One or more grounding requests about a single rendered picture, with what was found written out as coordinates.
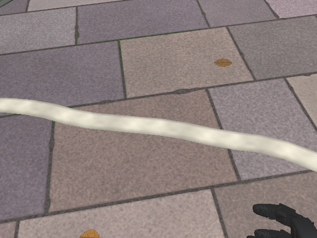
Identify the right robot hand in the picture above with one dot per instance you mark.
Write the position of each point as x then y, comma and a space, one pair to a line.
300, 227

